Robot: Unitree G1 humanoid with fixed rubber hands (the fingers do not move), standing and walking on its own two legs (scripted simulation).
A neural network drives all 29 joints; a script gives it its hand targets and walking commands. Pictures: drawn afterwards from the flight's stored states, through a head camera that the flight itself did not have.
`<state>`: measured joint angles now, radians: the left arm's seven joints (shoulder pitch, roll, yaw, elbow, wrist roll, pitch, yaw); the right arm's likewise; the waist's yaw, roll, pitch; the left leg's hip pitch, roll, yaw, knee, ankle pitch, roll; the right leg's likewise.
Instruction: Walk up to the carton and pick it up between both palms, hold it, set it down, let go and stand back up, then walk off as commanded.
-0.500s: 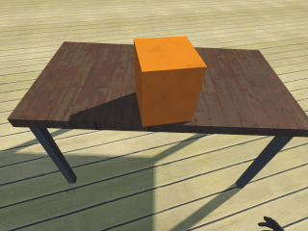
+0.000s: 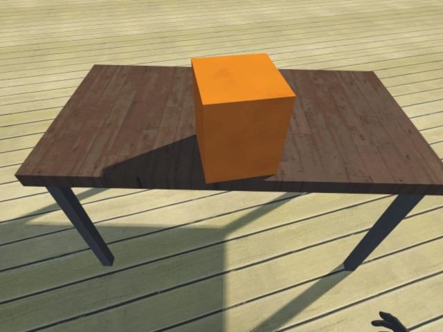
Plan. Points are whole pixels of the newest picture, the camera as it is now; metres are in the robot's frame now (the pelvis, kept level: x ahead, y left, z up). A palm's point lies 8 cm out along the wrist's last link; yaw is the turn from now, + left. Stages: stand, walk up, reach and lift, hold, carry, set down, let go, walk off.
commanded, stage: walk up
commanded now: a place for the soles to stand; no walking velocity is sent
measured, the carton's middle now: (235, 118) +0.64 -0.04 +0.04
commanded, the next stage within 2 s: none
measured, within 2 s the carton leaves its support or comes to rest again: neither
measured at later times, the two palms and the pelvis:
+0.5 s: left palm out of the picture +0.11 +0.30 -0.08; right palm out of the picture +0.12 -0.35 -0.09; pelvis +0.04 -0.02 +0.00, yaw -2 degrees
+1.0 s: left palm out of the picture +0.15 +0.35 -0.11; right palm (395, 319) +0.18 -0.29 -0.04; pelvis +0.11 +0.04 +0.01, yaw -2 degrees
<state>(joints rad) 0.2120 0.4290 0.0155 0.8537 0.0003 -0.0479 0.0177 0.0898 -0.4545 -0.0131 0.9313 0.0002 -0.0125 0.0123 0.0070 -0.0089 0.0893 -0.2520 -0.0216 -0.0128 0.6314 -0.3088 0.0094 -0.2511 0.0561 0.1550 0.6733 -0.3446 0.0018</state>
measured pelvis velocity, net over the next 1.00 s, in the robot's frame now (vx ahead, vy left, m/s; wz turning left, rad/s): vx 0.11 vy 0.04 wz -0.04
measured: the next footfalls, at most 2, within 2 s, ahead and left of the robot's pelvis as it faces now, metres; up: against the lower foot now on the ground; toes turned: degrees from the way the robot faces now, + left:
left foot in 0.74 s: +0.26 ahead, +0.10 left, +0.00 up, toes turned -2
right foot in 1.28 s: +0.18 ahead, -0.09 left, +0.00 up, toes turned +4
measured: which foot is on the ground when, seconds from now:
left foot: down 0.00-0.44, up 0.46-0.72, down 0.74-1.00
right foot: down 0.00-0.80, up 0.82-1.00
